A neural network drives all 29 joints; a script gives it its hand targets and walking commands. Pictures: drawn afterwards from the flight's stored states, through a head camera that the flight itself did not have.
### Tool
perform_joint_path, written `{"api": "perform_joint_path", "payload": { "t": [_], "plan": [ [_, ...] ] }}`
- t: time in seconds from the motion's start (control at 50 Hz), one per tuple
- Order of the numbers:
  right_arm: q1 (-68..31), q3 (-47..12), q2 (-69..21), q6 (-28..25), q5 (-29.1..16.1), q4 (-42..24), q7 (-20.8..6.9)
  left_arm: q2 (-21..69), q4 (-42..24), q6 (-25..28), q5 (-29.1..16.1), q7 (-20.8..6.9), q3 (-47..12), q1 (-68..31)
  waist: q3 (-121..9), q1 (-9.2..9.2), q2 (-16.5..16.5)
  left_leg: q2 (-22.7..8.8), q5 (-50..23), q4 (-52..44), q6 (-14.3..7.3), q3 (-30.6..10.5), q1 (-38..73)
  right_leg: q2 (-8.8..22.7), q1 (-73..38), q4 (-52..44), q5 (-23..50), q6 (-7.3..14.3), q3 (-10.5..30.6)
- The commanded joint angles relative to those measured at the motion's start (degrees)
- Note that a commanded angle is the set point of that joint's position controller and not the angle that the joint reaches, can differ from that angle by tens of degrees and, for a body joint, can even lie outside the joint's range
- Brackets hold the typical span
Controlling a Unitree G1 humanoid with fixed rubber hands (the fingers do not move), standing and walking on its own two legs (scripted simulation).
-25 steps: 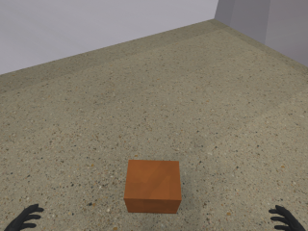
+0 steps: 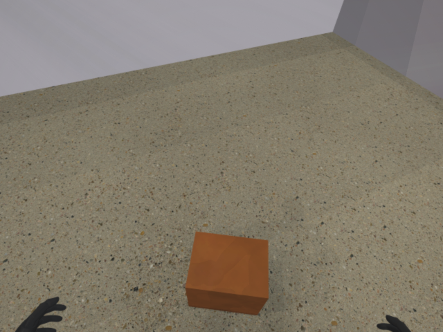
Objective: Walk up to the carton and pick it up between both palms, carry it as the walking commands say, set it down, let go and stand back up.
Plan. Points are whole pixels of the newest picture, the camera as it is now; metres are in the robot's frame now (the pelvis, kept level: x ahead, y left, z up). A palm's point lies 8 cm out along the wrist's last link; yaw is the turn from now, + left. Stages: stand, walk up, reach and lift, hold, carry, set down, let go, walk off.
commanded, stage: walk up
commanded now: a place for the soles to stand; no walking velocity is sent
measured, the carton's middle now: (227, 274) +0.43 -0.03 -0.64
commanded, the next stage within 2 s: reach and lift in 1.90 s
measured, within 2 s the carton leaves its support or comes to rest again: neither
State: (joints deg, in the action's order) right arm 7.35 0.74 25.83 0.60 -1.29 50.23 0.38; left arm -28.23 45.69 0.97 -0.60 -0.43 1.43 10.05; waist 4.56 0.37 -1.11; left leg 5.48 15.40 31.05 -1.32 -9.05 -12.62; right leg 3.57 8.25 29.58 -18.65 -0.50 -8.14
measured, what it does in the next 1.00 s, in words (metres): stands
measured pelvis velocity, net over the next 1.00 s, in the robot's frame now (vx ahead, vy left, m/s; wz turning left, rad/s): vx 0.00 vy -0.01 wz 0.04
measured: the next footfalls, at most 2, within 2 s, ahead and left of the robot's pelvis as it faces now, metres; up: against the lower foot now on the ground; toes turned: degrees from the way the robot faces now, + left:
none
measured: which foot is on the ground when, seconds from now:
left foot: down 0.00-1.00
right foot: down 0.00-1.00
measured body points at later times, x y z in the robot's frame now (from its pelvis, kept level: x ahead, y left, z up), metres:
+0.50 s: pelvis +0.00 +0.00 +0.00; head +0.02 +0.02 +0.45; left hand +0.09 +0.34 -0.11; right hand +0.13 -0.34 -0.09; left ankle +0.01 +0.11 -0.73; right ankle -0.03 -0.12 -0.73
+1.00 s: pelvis +0.00 -0.01 +0.00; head +0.02 +0.01 +0.44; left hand +0.10 +0.34 -0.11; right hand +0.13 -0.34 -0.09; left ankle +0.01 +0.11 -0.73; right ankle -0.03 -0.12 -0.73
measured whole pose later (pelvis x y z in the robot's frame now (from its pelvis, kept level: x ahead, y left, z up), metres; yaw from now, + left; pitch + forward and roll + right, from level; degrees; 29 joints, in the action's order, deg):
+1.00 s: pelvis +0.00 -0.01 +0.00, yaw +2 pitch -3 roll +0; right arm 7.7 1.8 25.6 0.5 -0.2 53.2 2.2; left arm -26.2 50.5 -1.8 -0.2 -0.7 4.1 7.8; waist 5.6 1.6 -1.7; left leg 6.2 17.0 34.1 -1.0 -11.3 -13.7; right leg 4.1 8.5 32.5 -20.9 0.1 -10.5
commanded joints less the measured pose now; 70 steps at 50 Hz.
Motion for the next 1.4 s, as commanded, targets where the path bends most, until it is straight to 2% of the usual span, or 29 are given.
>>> {"api": "perform_joint_path", "payload": {
  "t": [0.0,0.04,0.14,0.18,0.22,0.24,0.28,0.32,0.4,0.48,0.58,0.72,0.88,0.94,0.98,1.02,1.06,1.12,1.16,1.18,1.2,1.22,1.24,1.26,1.28,1.3,1.32,1.34,1.38],
  "plan": [
    [-1.6,2.9,12.3,-0.7,-0.1,-0.6,0.6,-11.1,-1.0,0.4,-0.3,0.3,2.9,-1.6,-6.2,-0.05,-0.3,-8.7,-23.3,-2.6,-2.7,-7.1,1.4,6.8,-3.6,-4.1,13.1,3.6,5.5],
    [-1.9,2.7,11.8,-0.5,-0.3,0.7,0.6,-10.9,-0.1,0.1,-0.2,0.4,3.1,-2.1,-6.1,0.06,-0.1,-8.5,-21.5,-2.7,-2.8,-7.1,-0.3,6.6,-4.7,-4.7,10.8,3.8,5.8],
    [-3.1,2.8,11.4,0.1,0.1,2.6,0.6,-11.2,1.7,-0.3,0.3,0.6,3.6,-3.2,-3.9,0.37,-0.9,-6.5,-17.3,-1.8,-1.5,-3.9,-1.8,9.8,-4.2,-7.5,7.2,5.6,6.7],
    [-3.1,3.0,11.5,0.1,0.3,3.1,0.6,-11.1,2.1,-0.4,0.3,0.6,3.6,-3.8,-3.8,0.21,-0.9,-6.6,-16.9,-2.4,-1.6,-4.1,-1.5,9.8,-4.0,-7.1,6.9,5.5,6.0],
    [-3.1,3.1,11.9,0.1,0.3,3.5,0.6,-10.7,2.5,-0.6,0.3,0.5,3.6,-4.2,-3.9,0.06,0.0,-7.2,-17.0,-3.9,-2.4,-5.6,-1.6,8.3,-4.5,-5.7,6.8,4.8,4.9],
    [-2.8,2.8,12.2,-0.5,0.1,3.3,1.1,-9.7,2.8,-1.2,0.1,0.2,3.6,-5.3,-3.6,-0.28,-1.6,-9.1,-17.0,-5.3,-3.0,-9.1,-2.8,6.1,-4.8,-3.5,7.6,3.9,3.8],
    [-2.8,2.6,12.4,-0.9,0.3,3.3,1.6,-8.6,3.5,-1.8,-0.2,0.1,3.6,-3.8,-5.1,0.37,2.1,-11.1,-16.3,-8.0,-4.7,-14.5,-3.4,3.8,-6.3,-1.9,5.8,2.6,4.7],
    [-3.2,2.4,12.3,-1.0,0.3,3.2,1.8,-8.4,4.4,-1.8,-0.2,0.2,3.7,-2.8,-4.9,0.84,4.0,-11.5,-15.4,-9.2,-4.8,-16.1,-4.8,3.4,-7.6,-3.4,4.0,2.6,5.8],
    [-3.2,2.2,11.1,-1.1,0.1,3.7,2.1,-9.1,5.6,-1.2,0.0,0.3,4.0,-2.6,-5.7,1.02,4.4,-8.9,-17.3,-7.9,-2.2,-10.3,-5.8,6.0,-10.8,-6.6,8.6,4.0,6.1],
    [-2.3,2.7,10.8,-0.8,0.2,3.7,2.1,-9.1,5.5,-1.2,0.4,0.3,4.3,-3.6,-5.6,0.35,2.3,-7.1,-17.3,-4.3,-1.6,-6.0,-4.1,7.6,-8.9,-6.8,9.3,5.0,5.2],
    [-1.8,3.0,11.2,-0.5,0.6,3.0,2.0,-8.5,4.6,-1.6,0.5,0.2,4.6,-4.0,-4.0,0.35,0.8,-7.0,-14.4,-3.3,-1.8,-6.4,-5.4,7.8,-7.0,-5.6,6.7,5.3,5.2],
    [-1.8,3.0,11.2,-0.7,0.8,1.9,2.2,-7.8,4.0,-1.9,0.3,0.1,4.7,-2.8,-4.1,1.12,2.4,-8.0,-13.6,-5.2,-2.6,-9.8,-7.5,6.0,-8.7,-4.3,5.4,4.6,5.3],
    [-0.1,3.4,10.8,-0.5,1.0,1.0,2.0,-8.8,2.5,-1.7,0.6,0.1,5.0,-3.6,-4.1,0.8,-1.4,-5.3,-14.0,1.7,-0.9,-4.3,-4.7,10.7,-5.1,-5.5,7.8,7.4,6.1],
    [0.4,3.7,11.8,-0.6,1.2,0.4,2.1,-8.2,1.5,-2.1,0.5,0.0,4.8,-4.0,-3.6,0.51,0.0,-7.0,-14.4,-1.3,-2.0,-7.8,-5.3,8.0,-4.5,-1.5,6.1,5.8,4.7],
    [-0.1,3.6,12.0,-0.8,1.2,-0.1,2.2,-7.2,1.5,-2.6,0.2,-0.2,4.7,-2.8,-4.3,0.88,3.6,-9.8,-13.7,-6.2,-4.6,-15.1,-6.5,3.6,-6.1,2.0,3.2,3.5,4.8],
    [-0.8,3.2,11.9,-0.9,1.1,-0.7,2.3,-7.0,1.8,-2.5,0.0,-0.2,4.7,-1.2,-3.9,1.49,5.2,-11.0,-12.8,-8.4,-5.8,-19.5,-7.5,2.2,-6.7,0.3,0.2,3.0,7.1],
    [-1.5,2.7,11.1,-1.1,0.9,-0.7,2.4,-7.4,2.2,-1.9,0.2,0.0,4.8,-0.3,-3.9,2.03,5.0,-10.2,-14.1,-7.7,-4.2,-16.8,-9.2,3.9,-9.4,-3.2,2.9,3.8,8.1],
    [-1.3,2.9,9.8,-1.1,0.6,-0.1,2.3,-9.2,2.3,-1.1,0.6,0.3,5.0,-0.8,-4.5,1.77,1.1,-5.1,-17.7,1.0,-0.3,-4.3,-7.0,10.6,-9.3,-7.6,12.5,7.3,8.4],
    [-0.3,3.1,9.2,-0.6,1.0,-0.4,2.1,-9.4,1.7,-1.1,0.7,0.4,4.9,-1.0,-4.5,1.5,-1.7,-4.2,-9.8,6.0,0.8,-0.3,-4.5,15.6,-5.6,-7.9,17.4,10.8,8.2],
    [0.1,3.2,9.1,-0.5,1.4,-0.4,2.0,-8.8,1.1,-1.1,0.9,0.4,4.6,-2.0,-3.9,1.02,-3.5,-4.6,-5.2,6.1,0.7,0.1,-2.7,16.4,-2.9,-7.5,17.3,10.9,7.8],
    [0.3,3.3,9.2,-0.5,1.8,-0.4,1.8,-8.4,0.5,-1.1,1.0,0.3,4.3,-2.8,-3.2,0.54,-4.4,-5.0,-3.4,4.5,0.3,-0.5,-0.2,16.1,0.0,-6.5,15.5,10.1,7.3],
    [0.4,3.4,9.7,-0.6,1.9,-0.5,1.7,-8.1,0.1,-1.1,0.9,0.1,4.0,-3.0,-2.8,0.27,-3.8,-5.9,-8.4,1.2,-0.2,-1.9,1.5,14.1,1.3,-4.6,12.2,8.1,6.0],
    [0.2,3.8,11.0,-0.9,1.7,-0.7,1.7,-7.7,-0.2,-1.1,0.6,0.1,3.9,-3.1,-2.9,0.08,-1.7,-8.0,-16.5,-2.6,-1.1,-5.3,1.8,10.2,1.0,-1.4,9.1,5.4,4.0],
    [-0.6,3.9,12.2,-1.2,1.4,-1.0,1.8,-7.0,-0.1,-1.5,0.1,-0.1,3.7,-2.7,-3.3,0.27,1.9,-11.2,-18.7,-5.3,-3.7,-11.7,0.2,5.5,-0.2,2.3,7.6,3.1,3.0],
    [-0.5,3.8,12.1,-1.3,1.2,-1.0,2.0,-6.6,0.3,-1.9,-0.2,-0.1,3.7,-1.7,-4.6,0.26,4.0,-13.5,-18.5,-7.8,-6.8,-18.1,-0.4,3.3,-1.5,3.8,4.4,2.0,5.1],
    [-0.6,3.4,11.8,-1.3,1.2,-1.0,2.1,-6.6,0.6,-2.0,-0.3,-0.1,4.0,-1.0,-5.1,0.57,4.7,-14.2,-18.8,-8.6,-8.2,-20.6,-0.6,2.3,-2.3,2.3,1.1,1.9,7.0],
    [-1.9,3.1,11.4,-1.3,1.3,-1.2,2.2,-6.5,1.3,-1.8,-0.3,0.0,3.9,0.3,-5.1,1.28,4.9,-14.1,-19.7,-8.4,-7.9,-19.1,-0.7,2.8,-3.4,-0.4,2.2,2.2,8.0],
    [-2.6,2.8,10.6,-1.3,0.9,-1.1,2.2,-6.8,1.9,-1.5,-0.2,0.2,3.9,0.4,-5.2,1.66,4.6,-12.9,-20.1,-7.9,-6.1,-16.5,-2.6,4.1,-6.3,-3.2,5.6,2.8,8.6],
    [-3.3,2.3,8.9,-1.3,0.2,0.1,2.1,-8.1,2.7,-0.6,0.2,0.5,4.0,-0.5,-5.2,1.62,2.3,-8.4,-22.2,-5.1,-1.5,-6.9,-3.8,8.0,-10.1,-7.7,14.6,4.4,8.5]
  ]
}}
